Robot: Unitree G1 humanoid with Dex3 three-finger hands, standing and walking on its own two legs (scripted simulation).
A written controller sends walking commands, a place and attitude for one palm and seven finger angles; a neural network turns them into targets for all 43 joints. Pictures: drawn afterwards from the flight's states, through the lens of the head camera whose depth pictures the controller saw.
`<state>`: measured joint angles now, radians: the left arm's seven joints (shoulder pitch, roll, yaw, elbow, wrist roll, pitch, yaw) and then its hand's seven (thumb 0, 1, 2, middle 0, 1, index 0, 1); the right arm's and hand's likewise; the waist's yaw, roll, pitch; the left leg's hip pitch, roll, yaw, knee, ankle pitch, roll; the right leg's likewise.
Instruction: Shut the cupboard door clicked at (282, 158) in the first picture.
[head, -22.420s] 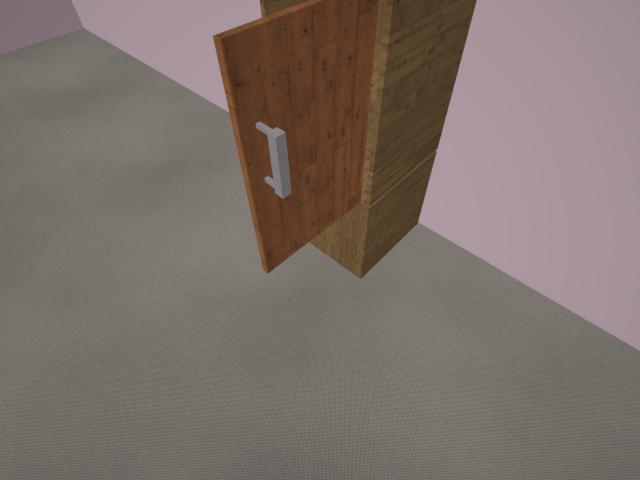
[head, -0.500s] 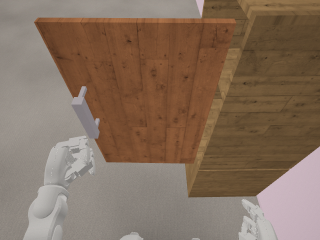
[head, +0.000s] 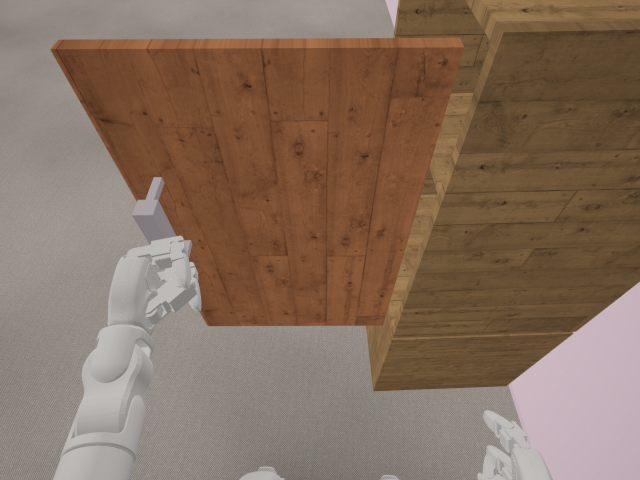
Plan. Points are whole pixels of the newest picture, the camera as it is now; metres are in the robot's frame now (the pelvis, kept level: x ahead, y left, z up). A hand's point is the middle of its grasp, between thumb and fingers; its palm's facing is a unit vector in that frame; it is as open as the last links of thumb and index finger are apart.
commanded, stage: bring the fist close to the handle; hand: left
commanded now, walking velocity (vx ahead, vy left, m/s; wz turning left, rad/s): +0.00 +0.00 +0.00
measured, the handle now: (169, 231) +0.41 +0.22 +0.07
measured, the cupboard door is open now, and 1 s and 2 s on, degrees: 88 79 65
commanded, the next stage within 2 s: push the door shut along its arc in 0.34 s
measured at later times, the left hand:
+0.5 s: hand (185, 285) +0.33 +0.18 +0.07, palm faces +0.02 -1.00 -0.04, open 3.1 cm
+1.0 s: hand (193, 248) +0.39 +0.18 +0.06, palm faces -0.09 -1.00 -0.04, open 3.2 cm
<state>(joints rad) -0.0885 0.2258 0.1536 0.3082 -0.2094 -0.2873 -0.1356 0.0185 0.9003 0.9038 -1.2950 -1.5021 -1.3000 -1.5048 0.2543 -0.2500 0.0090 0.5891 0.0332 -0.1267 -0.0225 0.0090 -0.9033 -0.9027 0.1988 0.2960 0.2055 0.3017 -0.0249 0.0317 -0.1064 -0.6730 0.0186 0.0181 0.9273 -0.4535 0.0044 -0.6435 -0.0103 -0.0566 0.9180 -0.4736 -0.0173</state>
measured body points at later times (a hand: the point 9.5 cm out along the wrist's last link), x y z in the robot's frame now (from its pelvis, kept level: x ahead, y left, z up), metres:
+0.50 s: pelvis +0.00 +0.00 +0.00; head +0.05 +0.00 +0.45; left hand +0.32 +0.23 +0.07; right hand +0.14 -0.25 -0.10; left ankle +0.00 +0.12 -0.69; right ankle -0.01 -0.11 -0.69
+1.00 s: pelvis -0.01 +0.01 +0.00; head +0.06 +0.01 +0.44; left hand +0.39 +0.23 +0.07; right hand +0.09 -0.25 -0.11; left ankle +0.00 +0.12 -0.69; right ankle -0.01 -0.11 -0.69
